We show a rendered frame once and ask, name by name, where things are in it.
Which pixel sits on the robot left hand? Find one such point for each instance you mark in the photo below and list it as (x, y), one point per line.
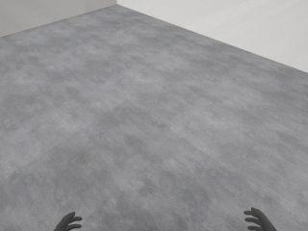
(66, 220)

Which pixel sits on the robot right hand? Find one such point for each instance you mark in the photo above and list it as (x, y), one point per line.
(260, 219)

